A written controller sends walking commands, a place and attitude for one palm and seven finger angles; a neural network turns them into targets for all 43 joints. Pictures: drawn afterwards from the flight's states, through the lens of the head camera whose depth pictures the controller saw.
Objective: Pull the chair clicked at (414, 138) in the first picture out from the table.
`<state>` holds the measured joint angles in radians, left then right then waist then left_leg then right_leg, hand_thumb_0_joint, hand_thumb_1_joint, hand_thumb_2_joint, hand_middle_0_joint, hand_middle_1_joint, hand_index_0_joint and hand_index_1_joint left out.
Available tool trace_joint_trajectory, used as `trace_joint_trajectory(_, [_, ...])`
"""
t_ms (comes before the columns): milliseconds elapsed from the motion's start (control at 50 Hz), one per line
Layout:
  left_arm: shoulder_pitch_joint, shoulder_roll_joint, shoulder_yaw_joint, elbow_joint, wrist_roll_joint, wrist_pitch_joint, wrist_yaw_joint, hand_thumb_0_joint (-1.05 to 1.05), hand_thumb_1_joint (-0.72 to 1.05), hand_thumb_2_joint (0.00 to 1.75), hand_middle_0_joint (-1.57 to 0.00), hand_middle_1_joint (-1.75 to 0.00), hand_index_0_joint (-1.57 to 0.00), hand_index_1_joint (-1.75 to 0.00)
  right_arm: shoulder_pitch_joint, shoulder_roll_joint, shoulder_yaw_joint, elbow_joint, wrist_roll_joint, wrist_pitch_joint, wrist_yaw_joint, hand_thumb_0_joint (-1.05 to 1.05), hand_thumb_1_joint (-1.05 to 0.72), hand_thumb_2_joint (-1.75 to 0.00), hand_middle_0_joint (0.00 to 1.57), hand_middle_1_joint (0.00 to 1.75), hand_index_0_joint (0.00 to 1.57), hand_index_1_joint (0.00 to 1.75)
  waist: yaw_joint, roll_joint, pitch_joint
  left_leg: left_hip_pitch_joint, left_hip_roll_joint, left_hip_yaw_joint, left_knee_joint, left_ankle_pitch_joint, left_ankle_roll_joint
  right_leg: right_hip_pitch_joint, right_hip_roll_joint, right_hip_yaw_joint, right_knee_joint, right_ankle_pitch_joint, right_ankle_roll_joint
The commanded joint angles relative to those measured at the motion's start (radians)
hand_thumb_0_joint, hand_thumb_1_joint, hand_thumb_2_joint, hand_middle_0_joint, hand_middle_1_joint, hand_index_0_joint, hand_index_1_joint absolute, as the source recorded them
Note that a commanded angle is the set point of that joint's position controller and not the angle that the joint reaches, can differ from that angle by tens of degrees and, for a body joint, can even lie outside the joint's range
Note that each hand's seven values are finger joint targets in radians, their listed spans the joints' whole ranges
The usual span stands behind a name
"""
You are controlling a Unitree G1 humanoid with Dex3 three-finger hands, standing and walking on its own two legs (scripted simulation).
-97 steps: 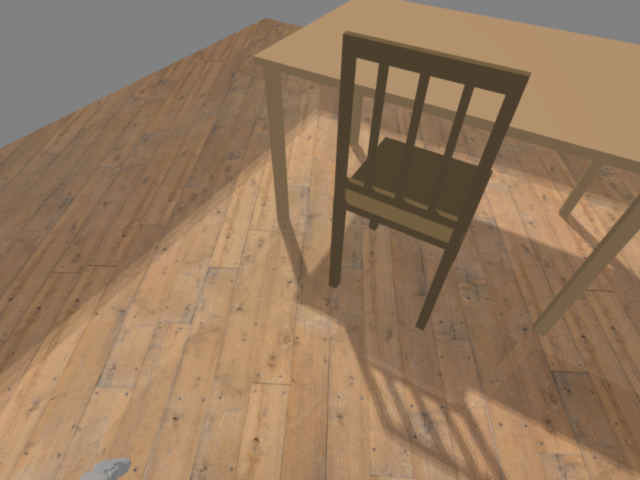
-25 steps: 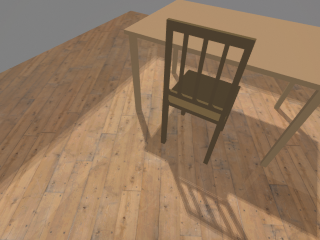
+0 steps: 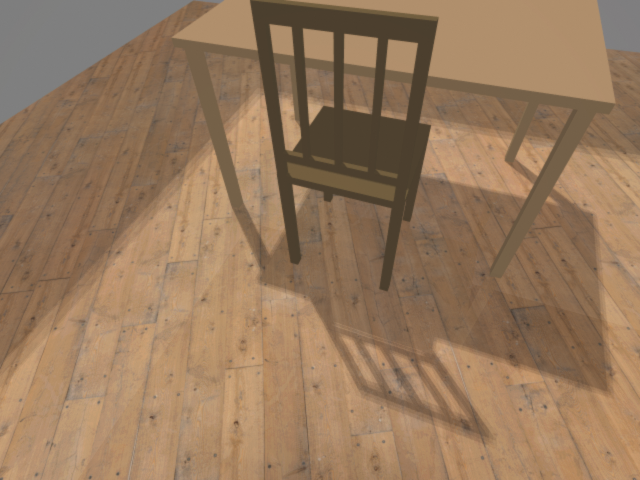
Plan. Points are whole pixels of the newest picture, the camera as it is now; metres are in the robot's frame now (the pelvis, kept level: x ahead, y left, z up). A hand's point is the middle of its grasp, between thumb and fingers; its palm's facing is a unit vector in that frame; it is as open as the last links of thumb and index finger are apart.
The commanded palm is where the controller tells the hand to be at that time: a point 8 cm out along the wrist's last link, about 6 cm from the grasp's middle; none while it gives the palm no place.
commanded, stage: turn to face it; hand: left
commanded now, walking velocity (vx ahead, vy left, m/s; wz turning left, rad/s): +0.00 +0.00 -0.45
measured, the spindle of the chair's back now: (338, 106) +0.91 +0.05 -0.04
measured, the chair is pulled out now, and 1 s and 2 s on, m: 0.00 0.00 0.00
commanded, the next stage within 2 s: take the last steps up to it in 0.54 s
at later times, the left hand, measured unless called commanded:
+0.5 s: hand out of the picture +0.04 +0.21 -0.14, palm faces -0.07 -0.97 -0.23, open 7.4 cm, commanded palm none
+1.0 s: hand out of the picture +0.11 +0.18 -0.15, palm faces -0.27 -0.94 -0.19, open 7.4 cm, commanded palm none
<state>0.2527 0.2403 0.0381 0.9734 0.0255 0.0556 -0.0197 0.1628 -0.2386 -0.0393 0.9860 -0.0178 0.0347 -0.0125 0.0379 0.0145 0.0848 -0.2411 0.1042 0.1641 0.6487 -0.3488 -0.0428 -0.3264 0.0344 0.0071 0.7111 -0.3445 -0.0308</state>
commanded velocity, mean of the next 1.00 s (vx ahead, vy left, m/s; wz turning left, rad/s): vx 0.11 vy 0.02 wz -0.18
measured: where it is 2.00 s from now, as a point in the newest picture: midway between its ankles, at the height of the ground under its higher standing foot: (339, 438)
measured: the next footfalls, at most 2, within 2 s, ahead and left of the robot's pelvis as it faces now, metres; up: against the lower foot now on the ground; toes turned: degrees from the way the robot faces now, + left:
left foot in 0.56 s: +0.03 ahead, +0.14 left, +0.00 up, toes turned -12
right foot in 0.94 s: +0.00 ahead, -0.09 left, +0.00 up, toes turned -22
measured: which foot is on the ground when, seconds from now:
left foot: down 0.00-0.00, up 0.02-0.54, down 0.56-0.96, up 0.98-1.00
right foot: down 0.00-0.56, up 0.58-0.92, down 0.94-1.00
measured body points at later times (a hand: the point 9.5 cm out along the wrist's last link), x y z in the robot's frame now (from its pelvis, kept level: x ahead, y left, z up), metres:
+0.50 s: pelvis -0.02 +0.02 +0.02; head -0.01 +0.02 +0.47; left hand +0.05 +0.26 -0.12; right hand +0.04 -0.25 -0.12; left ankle -0.01 +0.16 -0.69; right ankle +0.02 -0.08 -0.72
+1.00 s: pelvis +0.01 +0.02 +0.01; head +0.01 +0.01 +0.46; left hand +0.12 +0.23 -0.13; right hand -0.13 -0.17 -0.15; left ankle +0.00 +0.15 -0.70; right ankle -0.04 -0.08 -0.72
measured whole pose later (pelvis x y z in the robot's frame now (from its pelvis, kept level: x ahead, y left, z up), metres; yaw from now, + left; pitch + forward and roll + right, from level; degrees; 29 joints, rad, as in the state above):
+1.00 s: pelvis +0.01 +0.02 +0.01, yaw -16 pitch +0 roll -1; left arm 0.26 0.16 0.04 1.00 0.03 -0.02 -0.01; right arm 0.45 -0.17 -0.03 1.11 -0.02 0.00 -0.01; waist -0.03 0.03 0.01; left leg -0.26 0.05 0.06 0.74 -0.46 0.01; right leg -0.21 -0.01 -0.10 0.54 -0.30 -0.02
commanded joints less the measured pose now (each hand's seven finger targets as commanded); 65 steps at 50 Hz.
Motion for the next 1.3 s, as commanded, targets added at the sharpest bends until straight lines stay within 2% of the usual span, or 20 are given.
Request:
trace_joint_trajectory(0, [0.158, 0.261, 0.068, -0.062, -0.004, -0.039, 0.040, 0.00, 0.90, 0.90, -0.20, -0.30, -0.20, -0.30, -0.074, -0.118, -0.037, -0.137, 0.009, -0.008, -0.014, 0.00, -0.90, -0.90, 0.20, 0.30, 0.20, 0.30, 0.049, -0.267, -0.089, -0.309, -0.066, -0.188, 0.458, -0.231, 0.002, 0.121, -0.381, 0.582, -0.469, 0.330, -0.125])
trace_joint_trajectory(60, [0.026, 0.180, 0.058, -0.095, -0.010, -0.046, 0.042, 0.00, 0.90, 0.90, -0.20, -0.30, -0.20, -0.30, -0.024, -0.117, -0.044, -0.092, 0.006, -0.012, -0.008, 0.00, -0.90, -0.90, 0.20, 0.30, 0.20, 0.30, -0.020, -0.133, -0.065, -0.316, -0.029, -0.213, 0.519, -0.027, -0.001, 0.100, -0.266, 0.434, -0.438, 0.238, -0.104])
trace_joint_trajectory(100, [0.037, 0.153, 0.055, -0.101, -0.013, -0.053, 0.038, 0.00, 0.90, 0.90, -0.20, -0.30, -0.20, -0.30, 0.001, -0.099, -0.044, -0.076, 0.001, -0.010, -0.006, 0.00, -0.90, -0.90, 0.20, 0.30, 0.20, 0.30, -0.024, -0.092, -0.112, -0.294, -0.039, -0.199, 0.502, 0.031, -0.012, 0.129, -0.219, 0.379, -0.428, 0.238, -0.102])
trace_joint_trajectory(240, [0.112, 0.128, 0.061, -0.078, -0.005, -0.054, 0.043, 0.00, 0.90, 0.90, -0.20, -0.30, -0.20, -0.30, -0.010, -0.079, -0.038, -0.086, -0.002, -0.011, -0.018, 0.00, -0.90, -0.90, 0.20, 0.30, 0.20, 0.30, 0.001, -0.117, -0.148, -0.322, -0.052, -0.207, 0.398, 0.009, -0.025, 0.229, -0.214, 0.409, -0.428, 0.257, -0.121])
trace_joint_trajectory(420, [0.074, 0.149, 0.070, -0.087, 0.007, -0.041, 0.042, 0.00, 0.90, 0.90, -0.20, -0.30, -0.20, -0.30, 0.016, -0.060, -0.026, -0.093, 0.011, -0.027, -0.020, 0.00, -0.90, -0.90, 0.20, 0.30, 0.20, 0.30, -0.001, -0.142, -0.121, -0.136, -0.088, -0.197, 0.062, -0.072, 0.016, 0.112, -0.202, 0.485, -0.454, 0.197, -0.161])
trace_joint_trajectory(480, [0.022, 0.154, 0.073, -0.093, -0.002, -0.035, 0.042, 0.00, 0.90, 0.90, -0.20, -0.30, -0.20, -0.30, 0.150, -0.049, -0.024, -0.057, 0.016, -0.041, -0.026, 0.00, -0.90, -0.90, 0.20, 0.30, 0.20, 0.30, -0.056, -0.142, -0.143, 0.082, -0.110, -0.172, -0.184, 0.074, 0.035, 0.006, -0.152, 0.441, -0.418, 0.135, -0.100])
trace_joint_trajectory(500, [0.009, 0.131, 0.069, -0.098, -0.005, -0.033, 0.039, 0.00, 0.90, 0.90, -0.20, -0.30, -0.20, -0.30, 0.188, -0.065, -0.025, -0.045, 0.017, -0.049, -0.031, 0.00, -0.90, -0.90, 0.20, 0.30, 0.20, 0.30, -0.073, -0.104, -0.146, 0.183, -0.078, -0.191, -0.271, 0.093, 0.046, -0.071, -0.101, 0.392, -0.377, 0.057, -0.062])
trace_joint_trajectory(540, [0.036, 0.052, 0.053, -0.117, -0.012, -0.031, 0.028, 0.00, 0.90, 0.90, -0.20, -0.30, -0.20, -0.30, 0.157, -0.191, -0.046, -0.080, 0.001, -0.049, -0.032, 0.00, -0.90, -0.90, 0.20, 0.30, 0.20, 0.30, -0.057, 0.285, -0.077, 0.182, 0.249, -0.578, -0.480, -0.077, 0.149, -0.301, 0.091, 0.145, -0.014, -0.145, 0.024])
trace_joint_trajectory(560, [0.000, 0.078, 0.063, -0.120, -0.002, -0.031, 0.029, 0.00, 0.90, 0.90, -0.20, -0.30, -0.20, -0.30, 0.121, -0.186, -0.040, -0.105, -0.003, -0.044, -0.033, 0.00, -0.90, -0.90, 0.20, 0.30, 0.20, 0.30, -0.056, 0.196, -0.026, 0.017, 0.321, -0.601, -0.497, -0.066, 0.206, -0.262, 0.039, 0.100, 0.150, -0.149, 0.048])
trace_joint_trajectory(600, [0.046, 0.089, 0.076, -0.072, 0.013, -0.017, 0.019, 0.00, 0.90, 0.90, -0.20, -0.30, -0.20, -0.30, 0.025, -0.112, -0.017, -0.111, -0.006, -0.048, -0.037, 0.00, -0.90, -0.90, 0.20, 0.30, 0.20, 0.30, 0.004, 0.137, 0.014, -0.106, 0.191, -0.424, -0.479, 0.019, 0.183, -0.190, 0.018, 0.095, 0.346, -0.031, 0.064])
trace_joint_trajectory(660, [0.086, 0.047, 0.058, -0.047, 0.007, -0.023, 0.008, 0.00, 0.90, 0.90, -0.20, -0.30, -0.20, -0.30, 0.073, -0.095, -0.005, -0.089, -0.007, -0.062, -0.034, 0.00, -0.90, -0.90, 0.20, 0.30, 0.20, 0.30, 0.001, 0.127, -0.022, -0.032, 0.109, -0.290, -0.450, 0.070, 0.167, -0.212, 0.003, 0.041, 0.421, 0.026, 0.062])
trace_joint_trajectory(800, [-0.069, -0.003, 0.016, -0.086, 0.005, -0.055, -0.005, 0.00, 0.90, 0.90, -0.20, -0.30, -0.20, -0.30, 0.275, -0.104, -0.026, 0.017, -0.015, -0.075, -0.019, 0.00, -0.90, -0.90, 0.20, 0.30, 0.20, 0.30, -0.094, 0.128, 0.005, 0.111, 0.170, -0.337, -0.447, -0.009, 0.231, -0.165, -0.071, -0.060, 0.021, -0.083, 0.039])
trace_joint_trajectory(880, [0.044, -0.015, 0.020, -0.028, 0.001, -0.077, -0.001, 0.00, 0.90, 0.90, -0.20, -0.30, -0.20, -0.30, 0.272, -0.085, -0.020, 0.052, -0.007, -0.072, -0.012, 0.00, -0.90, -0.90, 0.20, 0.30, 0.20, 0.30, -0.031, 0.097, -0.036, -0.016, 0.102, -0.256, -0.303, 0.011, 0.173, 0.157, -0.031, -0.114, -0.264, 0.051, 0.024])
trace_joint_trajectory(900, [0.115, 0.015, 0.030, 0.002, 0.003, -0.087, 0.006, 0.00, 0.90, 0.90, -0.20, -0.30, -0.20, -0.30, 0.261, -0.055, -0.016, 0.054, 0.000, -0.076, -0.008, 0.00, -0.90, -0.90, 0.20, 0.30, 0.20, 0.30, 0.001, 0.030, -0.064, -0.129, 0.057, -0.207, -0.199, -0.037, 0.137, 0.322, -0.089, -0.043, -0.329, 0.063, 0.005])
trace_joint_trajectory(940, [0.311, 0.181, 0.063, 0.062, 0.000, -0.101, 0.028, 0.00, 0.90, 0.90, -0.20, -0.30, -0.20, -0.30, 0.167, -0.005, -0.004, -0.013, 0.002, -0.084, 0.004, 0.00, -0.90, -0.90, 0.20, 0.30, 0.20, 0.30, 0.087, -0.307, -0.073, -0.488, -0.075, -0.056, 0.252, -0.258, 0.059, 0.514, -0.485, 0.469, -0.536, -0.143, -0.141])
trace_joint_trajectory(960, [0.313, 0.168, 0.061, 0.066, -0.007, -0.097, 0.034, 0.00, 0.90, 0.90, -0.20, -0.30, -0.20, -0.30, 0.121, -0.042, -0.020, -0.027, -0.012, -0.080, 0.008, 0.00, -0.90, -0.90, 0.20, 0.30, 0.20, 0.30, 0.081, -0.181, -0.032, -0.513, -0.039, -0.139, 0.356, -0.207, 0.061, 0.428, -0.497, 0.458, -0.568, -0.215, -0.173])
trace_joint_trajectory(980, [0.250, 0.139, 0.058, 0.061, -0.007, -0.108, 0.037, 0.00, 0.90, 0.90, -0.20, -0.30, -0.20, -0.30, 0.123, -0.037, -0.024, -0.011, -0.011, -0.075, 0.014, 0.00, -0.90, -0.90, 0.20, 0.30, 0.20, 0.30, 0.055, -0.235, 0.011, -0.505, -0.007, -0.162, 0.397, -0.102, 0.064, 0.345, -0.447, 0.413, -0.588, -0.253, -0.155])
trace_joint_trajectory(1040, [0.165, 0.035, 0.036, 0.055, -0.003, -0.119, 0.043, 0.00, 0.90, 0.90, -0.20, -0.30, -0.20, -0.30, 0.169, 0.012, -0.027, 0.036, -0.013, -0.061, 0.025, 0.00, -0.90, -0.90, 0.20, 0.30, 0.20, 0.30, -0.015, -0.082, 0.090, -0.456, 0.026, -0.148, 0.425, 0.043, 0.041, 0.218, -0.386, 0.213, -0.585, -0.054, -0.131])
trace_joint_trajectory(1080, [0.164, 0.027, 0.028, 0.062, -0.003, -0.132, 0.042, 0.00, 0.90, 0.90, -0.20, -0.30, -0.20, -0.30, 0.186, 0.034, -0.024, 0.041, -0.011, -0.053, 0.031, 0.00, -0.90, -0.90, 0.20, 0.30, 0.20, 0.30, -0.037, -0.095, 0.093, -0.440, 0.025, -0.122, 0.401, 0.110, 0.022, 0.201, -0.348, 0.100, -0.587, 0.105, -0.112])
trace_joint_trajectory(1280, [0.186, 0.085, 0.043, 0.116, 0.011, -0.137, 0.046, 0.00, 0.90, 0.90, -0.20, -0.30, -0.20, -0.30, 0.039, 0.029, -0.023, -0.048, 0.002, -0.072, 0.059, 0.00, -0.90, -0.90, 0.20, 0.30, 0.20, 0.30, -0.030, -0.169, 0.077, -0.232, -0.004, -0.054, 0.047, 0.142, 0.053, 0.196, -0.337, -0.042, -0.485, 0.314, -0.070])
